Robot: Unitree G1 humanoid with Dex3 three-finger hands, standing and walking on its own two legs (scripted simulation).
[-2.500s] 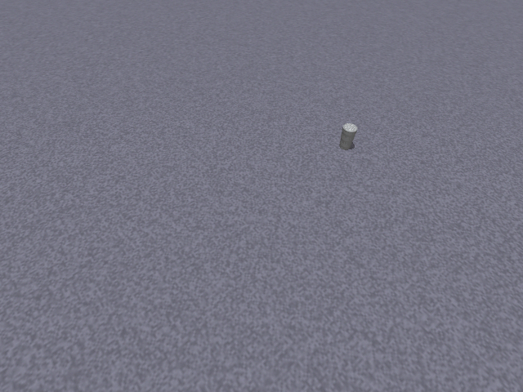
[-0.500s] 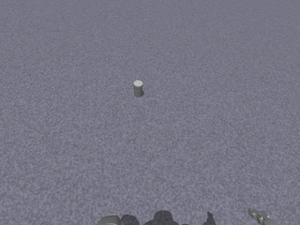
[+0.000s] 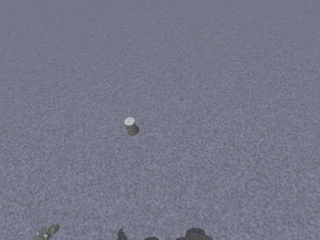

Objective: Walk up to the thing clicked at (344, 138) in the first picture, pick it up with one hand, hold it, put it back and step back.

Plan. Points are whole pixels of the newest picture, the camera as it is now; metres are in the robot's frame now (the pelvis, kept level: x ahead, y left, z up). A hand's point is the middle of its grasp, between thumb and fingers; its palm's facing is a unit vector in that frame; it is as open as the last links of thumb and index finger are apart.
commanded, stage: walk up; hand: left
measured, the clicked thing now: (131, 127) +0.96 +0.25 -0.69
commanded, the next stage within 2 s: none
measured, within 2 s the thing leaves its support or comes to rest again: neither
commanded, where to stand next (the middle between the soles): +0.61 +0.04 m, yaw +0 degrees
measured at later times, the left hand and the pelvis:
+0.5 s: hand (58, 206) +0.24 +0.33 -0.15, palm faces -0.06 -0.94 -0.34, open 7.4 cm; pelvis +0.20 +0.06 +0.01, yaw -1 degrees
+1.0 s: hand (84, 143) +0.44 +0.28 -0.10, palm faces -0.02 -0.91 -0.41, open 7.4 cm; pelvis +0.36 +0.02 +0.01, yaw -2 degrees
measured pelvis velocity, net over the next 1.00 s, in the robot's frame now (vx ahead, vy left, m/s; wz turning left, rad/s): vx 0.36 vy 0.02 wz -0.03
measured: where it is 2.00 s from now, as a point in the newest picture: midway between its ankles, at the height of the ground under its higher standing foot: (157, 184)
